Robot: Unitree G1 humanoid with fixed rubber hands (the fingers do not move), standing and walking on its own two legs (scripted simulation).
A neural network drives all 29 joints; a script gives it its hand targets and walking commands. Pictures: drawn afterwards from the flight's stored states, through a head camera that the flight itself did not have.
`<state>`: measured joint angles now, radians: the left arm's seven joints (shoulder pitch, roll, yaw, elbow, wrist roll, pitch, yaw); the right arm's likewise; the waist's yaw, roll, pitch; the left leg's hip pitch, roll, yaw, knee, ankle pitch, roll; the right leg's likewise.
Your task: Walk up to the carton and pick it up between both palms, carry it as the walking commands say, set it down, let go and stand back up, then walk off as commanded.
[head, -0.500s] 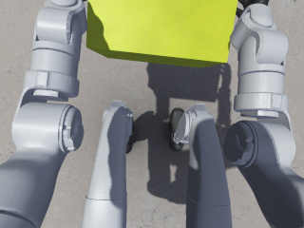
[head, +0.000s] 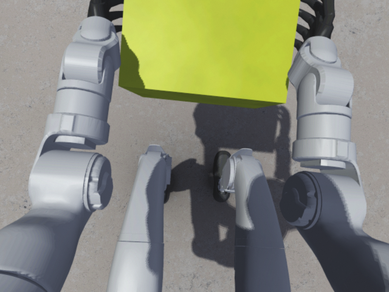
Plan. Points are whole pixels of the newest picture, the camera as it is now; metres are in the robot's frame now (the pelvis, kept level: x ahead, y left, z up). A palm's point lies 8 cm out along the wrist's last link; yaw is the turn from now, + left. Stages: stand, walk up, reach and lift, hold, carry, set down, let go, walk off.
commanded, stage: reach and lift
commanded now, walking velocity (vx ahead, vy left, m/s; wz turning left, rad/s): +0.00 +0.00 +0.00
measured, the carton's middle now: (205, 47) +0.52 +0.01 -0.11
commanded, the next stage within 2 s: none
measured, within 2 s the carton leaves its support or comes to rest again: neither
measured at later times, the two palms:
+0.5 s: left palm out of the picture +0.50 +0.18 +0.06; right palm (349, 24) +0.49 -0.16 +0.06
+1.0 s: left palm out of the picture +0.47 +0.18 +0.19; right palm out of the picture +0.47 -0.17 +0.19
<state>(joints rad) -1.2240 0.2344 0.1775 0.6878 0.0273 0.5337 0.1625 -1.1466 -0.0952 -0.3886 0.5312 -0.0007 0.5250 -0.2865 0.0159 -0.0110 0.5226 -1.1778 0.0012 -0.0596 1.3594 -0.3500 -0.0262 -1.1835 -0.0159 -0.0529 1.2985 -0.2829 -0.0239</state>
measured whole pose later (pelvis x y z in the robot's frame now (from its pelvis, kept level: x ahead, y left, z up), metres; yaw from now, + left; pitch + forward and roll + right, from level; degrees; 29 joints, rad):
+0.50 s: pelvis +0.02 +0.01 +0.06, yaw +1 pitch +6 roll -2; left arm -1.09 0.16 0.19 0.70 0.09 0.54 0.15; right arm -1.00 -0.04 -0.43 0.53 -0.06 0.53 -0.25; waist 0.02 0.00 0.41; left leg -0.92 0.00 -0.06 1.08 -0.28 -0.03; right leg -0.91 -0.01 -0.05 1.01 -0.21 -0.02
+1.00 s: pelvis +0.11 +0.00 +0.13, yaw +1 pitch +7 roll -1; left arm -0.66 0.01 0.38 0.78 0.30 0.56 -0.11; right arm -0.60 0.09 -0.56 0.66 -0.28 0.54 -0.09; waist 0.00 -0.01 -0.19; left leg -0.57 0.00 -0.06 0.70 -0.26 -0.02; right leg -0.57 -0.01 -0.05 0.65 -0.21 -0.02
